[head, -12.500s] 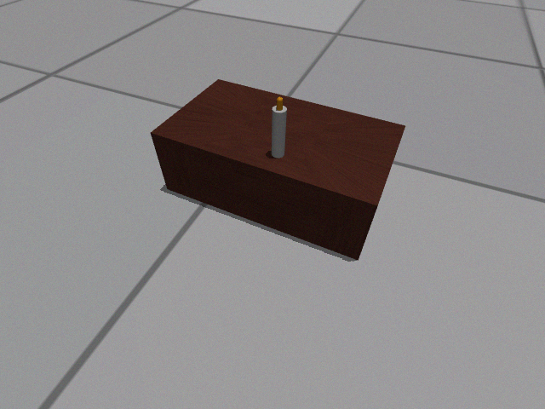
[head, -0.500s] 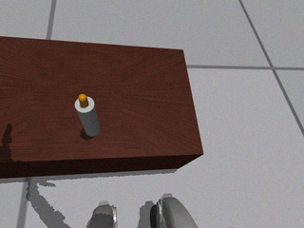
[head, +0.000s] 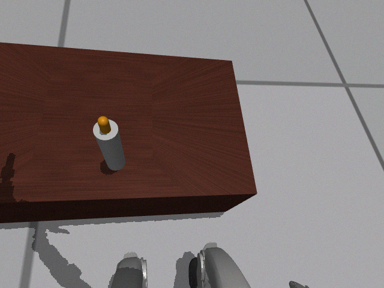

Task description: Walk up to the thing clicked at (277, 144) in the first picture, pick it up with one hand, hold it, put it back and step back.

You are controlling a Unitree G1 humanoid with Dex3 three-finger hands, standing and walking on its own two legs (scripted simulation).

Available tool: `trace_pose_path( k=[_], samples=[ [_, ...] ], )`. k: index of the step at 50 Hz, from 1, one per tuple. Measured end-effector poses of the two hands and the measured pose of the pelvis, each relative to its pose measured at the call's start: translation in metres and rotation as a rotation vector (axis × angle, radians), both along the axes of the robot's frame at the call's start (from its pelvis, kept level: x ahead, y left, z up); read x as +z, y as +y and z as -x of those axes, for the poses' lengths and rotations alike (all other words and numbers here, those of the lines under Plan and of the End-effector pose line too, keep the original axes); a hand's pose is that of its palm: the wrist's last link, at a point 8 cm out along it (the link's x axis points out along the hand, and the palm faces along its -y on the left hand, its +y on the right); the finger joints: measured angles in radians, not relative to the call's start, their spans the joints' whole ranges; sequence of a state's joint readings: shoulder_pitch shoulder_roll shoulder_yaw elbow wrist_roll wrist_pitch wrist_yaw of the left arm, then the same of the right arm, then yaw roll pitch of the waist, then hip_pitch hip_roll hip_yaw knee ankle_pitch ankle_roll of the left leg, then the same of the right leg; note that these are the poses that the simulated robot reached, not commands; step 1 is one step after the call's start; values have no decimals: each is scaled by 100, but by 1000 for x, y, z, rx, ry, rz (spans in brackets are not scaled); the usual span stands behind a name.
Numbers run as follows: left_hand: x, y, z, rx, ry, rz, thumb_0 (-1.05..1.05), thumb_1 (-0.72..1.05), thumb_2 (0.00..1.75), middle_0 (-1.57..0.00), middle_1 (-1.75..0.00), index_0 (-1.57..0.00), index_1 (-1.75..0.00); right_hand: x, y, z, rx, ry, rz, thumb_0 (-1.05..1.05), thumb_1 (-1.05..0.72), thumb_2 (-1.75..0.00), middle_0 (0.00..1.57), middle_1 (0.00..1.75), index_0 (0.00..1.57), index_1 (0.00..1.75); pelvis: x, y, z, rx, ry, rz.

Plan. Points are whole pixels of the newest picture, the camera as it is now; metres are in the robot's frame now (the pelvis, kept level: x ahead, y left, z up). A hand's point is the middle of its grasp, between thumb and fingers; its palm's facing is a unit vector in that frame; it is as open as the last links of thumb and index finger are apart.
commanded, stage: go down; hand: left
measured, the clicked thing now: (110, 144) +0.50 +0.16 -0.18
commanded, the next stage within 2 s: approach in 0.84 s
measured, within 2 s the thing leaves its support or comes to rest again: neither
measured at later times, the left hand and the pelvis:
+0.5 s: hand out of the picture +0.44 +0.36 +0.08, palm faces +0.08 -1.00 +0.00, open 17.1 cm; pelvis -0.01 +0.00 +0.00, yaw +0 degrees
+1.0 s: hand out of the picture +0.45 +0.36 +0.08, palm faces +0.08 -1.00 +0.01, open 17.2 cm; pelvis +0.00 +0.00 +0.00, yaw +0 degrees
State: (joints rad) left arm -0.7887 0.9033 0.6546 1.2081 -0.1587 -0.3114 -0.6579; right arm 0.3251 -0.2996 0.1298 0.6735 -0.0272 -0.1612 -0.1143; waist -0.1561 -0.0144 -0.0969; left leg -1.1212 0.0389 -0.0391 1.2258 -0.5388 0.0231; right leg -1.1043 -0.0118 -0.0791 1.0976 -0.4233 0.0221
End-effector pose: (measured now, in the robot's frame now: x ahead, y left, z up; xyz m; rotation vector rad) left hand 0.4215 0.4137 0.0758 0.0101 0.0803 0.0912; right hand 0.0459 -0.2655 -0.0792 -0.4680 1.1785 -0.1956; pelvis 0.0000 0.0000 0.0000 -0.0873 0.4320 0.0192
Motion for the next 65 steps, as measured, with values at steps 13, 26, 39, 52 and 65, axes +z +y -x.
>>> trace_pose_path(
  k=[13, 26, 39, 52, 65],
  samples=[
    [8, -5, 0, -5, -60, 18, -1, -42, 8, -4, -5, -4, -6, -1, -2, 0, -1, -4, 5, 1, -89, -90, 21, 30, 20, 30, -1, -2, 2, 2, -8, -1],
    [5, -2, 8, -8, -36, 9, -1, -44, 7, -4, -5, -4, -6, -2, -1, 4, 3, -8, -2, 1, -89, -89, 21, 30, 20, 30, -1, -2, 6, 1, -9, -2],
    [11, 3, 2, -12, -47, 3, -1, -43, 7, -4, -5, -4, -5, 2, -1, 0, 8, -13, 18, 1, -89, -89, 21, 30, 20, 30, -1, 0, 3, 5, -6, 4],
    [6, 0, -3, -13, -33, 18, -1, -47, 5, -4, -5, -5, -5, 1, 5, -1, 6, -12, 4, 1, -88, -89, 21, 30, 20, 30, 0, 3, 2, 2, -4, 4],
    [-88, -36, -14, -62, 12, 60, -1, -59, 1, -4, -5, -5, -4, -35, 0, 6, 44, 48, 0, 1, -86, -89, 20, 30, 20, 30, -38, 3, 12, -2, 87, 9]
  ],
)
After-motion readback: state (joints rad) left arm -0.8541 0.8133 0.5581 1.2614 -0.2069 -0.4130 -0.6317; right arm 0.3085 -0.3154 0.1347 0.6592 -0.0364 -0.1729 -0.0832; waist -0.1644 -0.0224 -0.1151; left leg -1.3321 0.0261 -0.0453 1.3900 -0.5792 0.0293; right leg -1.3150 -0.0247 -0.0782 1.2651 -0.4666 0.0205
